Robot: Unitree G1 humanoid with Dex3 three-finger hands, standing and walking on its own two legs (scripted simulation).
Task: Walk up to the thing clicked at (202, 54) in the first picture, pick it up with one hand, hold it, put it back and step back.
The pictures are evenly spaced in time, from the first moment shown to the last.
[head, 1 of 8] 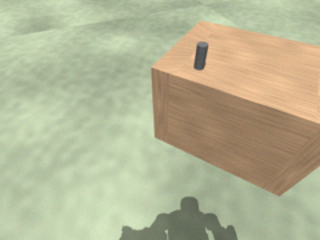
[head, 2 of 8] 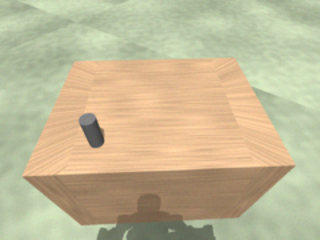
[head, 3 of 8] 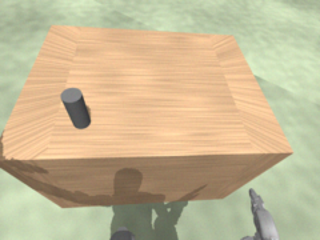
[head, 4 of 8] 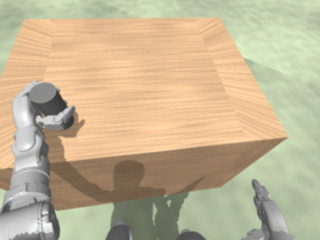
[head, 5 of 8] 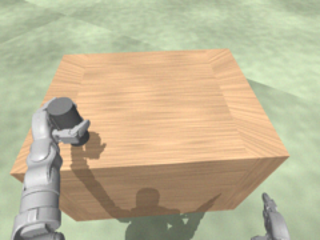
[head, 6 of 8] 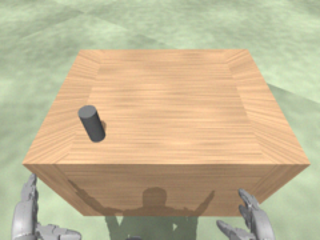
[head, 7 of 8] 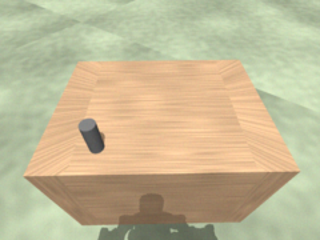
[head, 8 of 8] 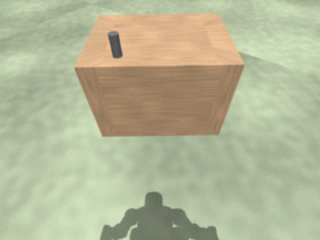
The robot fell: no
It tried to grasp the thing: yes
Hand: left
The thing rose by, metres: 0.25
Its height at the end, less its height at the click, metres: +0.00
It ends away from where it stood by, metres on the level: 0.02
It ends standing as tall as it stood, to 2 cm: yes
